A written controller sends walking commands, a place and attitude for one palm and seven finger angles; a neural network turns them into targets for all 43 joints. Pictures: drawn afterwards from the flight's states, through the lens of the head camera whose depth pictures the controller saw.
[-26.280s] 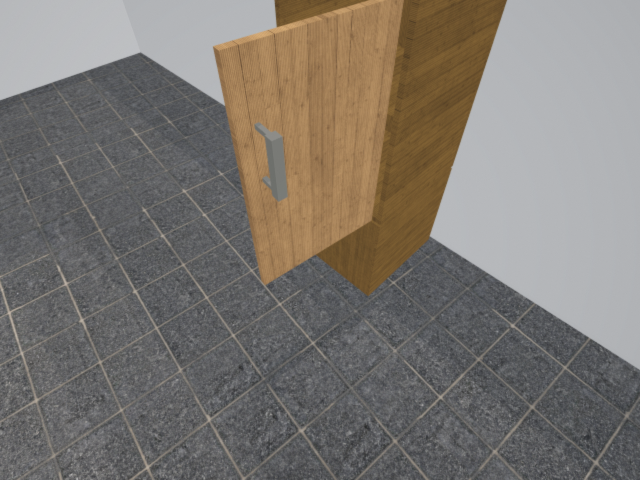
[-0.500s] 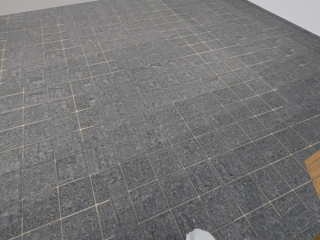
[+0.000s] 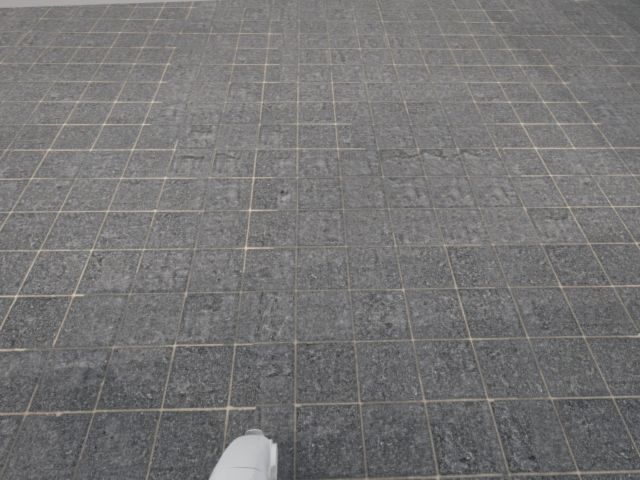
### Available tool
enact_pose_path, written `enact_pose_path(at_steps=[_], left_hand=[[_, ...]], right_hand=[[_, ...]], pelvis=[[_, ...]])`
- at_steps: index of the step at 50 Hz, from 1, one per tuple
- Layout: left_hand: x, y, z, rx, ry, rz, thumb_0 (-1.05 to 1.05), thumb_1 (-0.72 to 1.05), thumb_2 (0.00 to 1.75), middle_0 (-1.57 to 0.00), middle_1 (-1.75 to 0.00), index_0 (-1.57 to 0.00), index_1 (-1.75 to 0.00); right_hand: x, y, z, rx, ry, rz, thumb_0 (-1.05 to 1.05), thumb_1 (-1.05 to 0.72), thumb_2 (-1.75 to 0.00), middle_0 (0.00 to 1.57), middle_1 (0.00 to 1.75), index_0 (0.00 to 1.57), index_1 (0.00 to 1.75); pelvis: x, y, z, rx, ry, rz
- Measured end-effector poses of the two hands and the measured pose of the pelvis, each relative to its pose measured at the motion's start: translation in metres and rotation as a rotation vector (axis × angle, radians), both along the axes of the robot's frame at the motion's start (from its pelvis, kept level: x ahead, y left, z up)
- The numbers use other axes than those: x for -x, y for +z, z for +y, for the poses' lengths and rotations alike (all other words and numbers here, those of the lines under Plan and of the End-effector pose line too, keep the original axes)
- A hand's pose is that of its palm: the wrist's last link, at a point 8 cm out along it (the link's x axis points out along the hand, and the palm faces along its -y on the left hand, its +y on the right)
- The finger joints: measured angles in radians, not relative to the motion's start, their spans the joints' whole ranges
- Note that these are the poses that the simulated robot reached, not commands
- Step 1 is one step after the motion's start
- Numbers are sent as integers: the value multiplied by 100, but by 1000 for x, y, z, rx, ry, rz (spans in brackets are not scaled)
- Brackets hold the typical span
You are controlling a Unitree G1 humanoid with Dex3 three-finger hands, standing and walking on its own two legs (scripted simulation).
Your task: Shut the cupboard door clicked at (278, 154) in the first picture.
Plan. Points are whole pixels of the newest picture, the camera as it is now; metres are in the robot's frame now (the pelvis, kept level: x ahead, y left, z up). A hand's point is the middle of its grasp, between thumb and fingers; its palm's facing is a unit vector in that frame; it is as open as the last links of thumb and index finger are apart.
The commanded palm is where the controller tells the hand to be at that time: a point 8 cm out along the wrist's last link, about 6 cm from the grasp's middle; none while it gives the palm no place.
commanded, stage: walk to a spot facing it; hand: left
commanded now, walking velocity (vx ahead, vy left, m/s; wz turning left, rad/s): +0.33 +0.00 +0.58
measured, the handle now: out of the picture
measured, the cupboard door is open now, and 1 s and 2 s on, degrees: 55 55 55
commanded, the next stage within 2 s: turn to face it in 0.40 s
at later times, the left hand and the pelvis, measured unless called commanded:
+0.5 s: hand (162, 364) +0.29 +0.27 -0.15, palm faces +0.18 -0.96 -0.20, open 7.4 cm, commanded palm none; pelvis +0.20 +0.06 +0.00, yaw +11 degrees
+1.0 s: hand (191, 326) +0.37 +0.25 -0.18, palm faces +0.07 -0.97 -0.23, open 7.3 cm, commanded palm none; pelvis +0.33 +0.05 -0.01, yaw +0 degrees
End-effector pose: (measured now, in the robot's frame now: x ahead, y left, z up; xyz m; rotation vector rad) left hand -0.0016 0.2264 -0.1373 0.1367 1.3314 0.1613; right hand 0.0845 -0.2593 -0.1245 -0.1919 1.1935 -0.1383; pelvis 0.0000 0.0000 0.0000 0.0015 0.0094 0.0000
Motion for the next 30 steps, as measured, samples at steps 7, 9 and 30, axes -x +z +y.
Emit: enact_pose_path(at_steps=[7,9,30], left_hand=[[23,-29,28,36,150,177,1,91,90,-20,-30,-20,-30],[11,-35,43,34,162,201,1,91,90,-20,-30,-20,-30],[-337,12,71,-34,47,-277,1,91,90,-19,-30,-20,-30]], right_hand=[[-145,-5,54,26,205,-149,1,-91,-90,20,30,20,30],[-168,-6,68,34,222,-191,1,-91,-90,20,30,20,30],[-152,-18,76,-9,45,245,1,-91,-90,20,30,21,30]], pelvis=[[-61,-26,33,20,79,4],[-74,-31,42,18,99,-6],[-246,-5,47,-18,173,-6]])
